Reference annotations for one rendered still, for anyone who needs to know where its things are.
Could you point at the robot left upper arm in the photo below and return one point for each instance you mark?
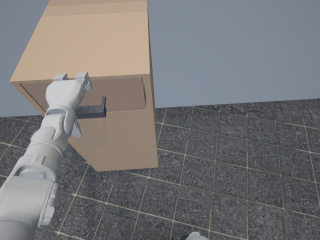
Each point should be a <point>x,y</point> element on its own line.
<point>25,205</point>

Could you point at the handle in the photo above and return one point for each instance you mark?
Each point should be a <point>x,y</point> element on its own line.
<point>92,111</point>

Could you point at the robot left forearm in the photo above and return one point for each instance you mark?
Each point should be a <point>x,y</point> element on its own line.
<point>43,154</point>

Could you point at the drawer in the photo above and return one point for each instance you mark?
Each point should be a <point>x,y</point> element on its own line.
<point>122,94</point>

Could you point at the cabinet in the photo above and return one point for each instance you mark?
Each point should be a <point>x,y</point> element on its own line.
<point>108,39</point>

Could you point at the robot left hand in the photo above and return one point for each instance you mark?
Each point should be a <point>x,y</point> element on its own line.
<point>69,93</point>

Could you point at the right robot shin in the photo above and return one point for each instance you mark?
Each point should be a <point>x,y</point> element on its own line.
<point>194,234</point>

